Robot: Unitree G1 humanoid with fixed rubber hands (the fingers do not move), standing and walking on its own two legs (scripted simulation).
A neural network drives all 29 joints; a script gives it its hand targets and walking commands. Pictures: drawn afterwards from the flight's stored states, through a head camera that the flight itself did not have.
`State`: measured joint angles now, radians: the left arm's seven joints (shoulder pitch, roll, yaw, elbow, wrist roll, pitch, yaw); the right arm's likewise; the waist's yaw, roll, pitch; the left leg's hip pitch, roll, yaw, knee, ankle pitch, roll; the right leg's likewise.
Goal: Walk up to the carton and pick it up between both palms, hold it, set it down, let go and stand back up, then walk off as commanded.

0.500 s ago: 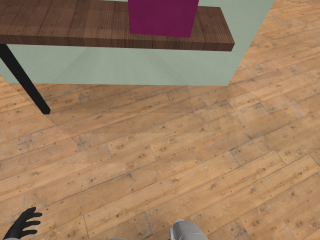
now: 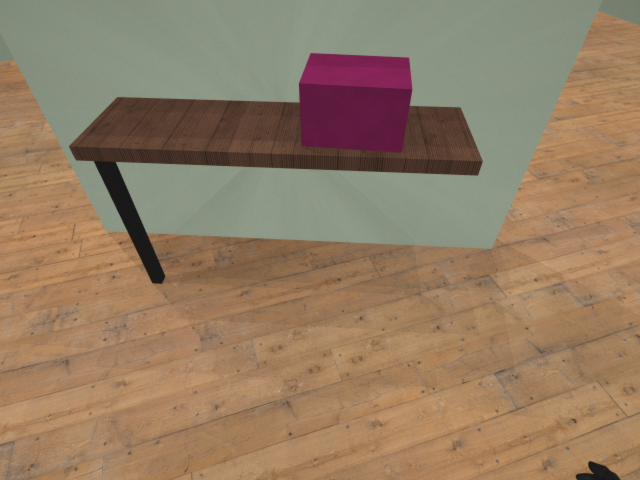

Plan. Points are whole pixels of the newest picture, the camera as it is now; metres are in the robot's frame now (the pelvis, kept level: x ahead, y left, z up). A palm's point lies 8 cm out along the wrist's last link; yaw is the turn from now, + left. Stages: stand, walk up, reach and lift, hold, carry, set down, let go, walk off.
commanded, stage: walk off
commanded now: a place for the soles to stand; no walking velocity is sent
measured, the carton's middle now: (355, 101) +1.11 +0.01 -0.03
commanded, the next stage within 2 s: stand in 1.18 s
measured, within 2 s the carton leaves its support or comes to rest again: neither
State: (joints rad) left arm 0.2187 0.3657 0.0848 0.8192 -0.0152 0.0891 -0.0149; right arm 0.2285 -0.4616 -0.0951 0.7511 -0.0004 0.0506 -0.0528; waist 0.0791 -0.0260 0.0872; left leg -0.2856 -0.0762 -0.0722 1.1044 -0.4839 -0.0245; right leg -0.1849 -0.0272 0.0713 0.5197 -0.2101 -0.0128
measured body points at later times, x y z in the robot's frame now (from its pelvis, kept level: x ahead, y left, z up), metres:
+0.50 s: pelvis -0.07 +0.05 +0.00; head -0.06 +0.07 +0.45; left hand -0.03 +0.40 -0.11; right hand +0.05 -0.27 -0.08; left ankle -0.13 +0.18 -0.74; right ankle -0.09 -0.09 -0.66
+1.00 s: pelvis -0.07 +0.03 -0.02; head -0.04 +0.05 +0.43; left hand +0.02 +0.36 -0.14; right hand -0.01 -0.29 -0.11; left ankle -0.06 +0.14 -0.74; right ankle +0.00 -0.14 -0.72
